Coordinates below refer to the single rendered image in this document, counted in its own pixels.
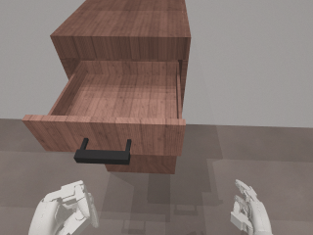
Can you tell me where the handle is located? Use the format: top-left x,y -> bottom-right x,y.
73,137 -> 132,165

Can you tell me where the drawer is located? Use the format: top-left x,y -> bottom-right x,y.
22,61 -> 186,157

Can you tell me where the cabinet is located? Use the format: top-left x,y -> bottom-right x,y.
50,0 -> 192,174

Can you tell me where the left robot hand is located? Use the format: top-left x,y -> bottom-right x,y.
28,180 -> 100,235

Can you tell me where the right robot hand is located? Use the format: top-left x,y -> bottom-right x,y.
230,179 -> 272,235

